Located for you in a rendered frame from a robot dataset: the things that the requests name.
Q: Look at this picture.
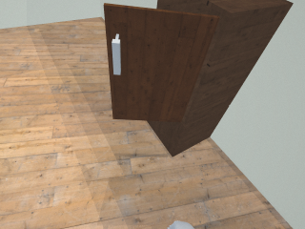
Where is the cupboard door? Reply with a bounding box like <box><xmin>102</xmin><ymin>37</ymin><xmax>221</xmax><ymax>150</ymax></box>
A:
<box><xmin>103</xmin><ymin>3</ymin><xmax>220</xmax><ymax>123</ymax></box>

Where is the handle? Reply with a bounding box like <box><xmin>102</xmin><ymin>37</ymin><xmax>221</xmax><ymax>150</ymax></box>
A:
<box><xmin>112</xmin><ymin>33</ymin><xmax>121</xmax><ymax>75</ymax></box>

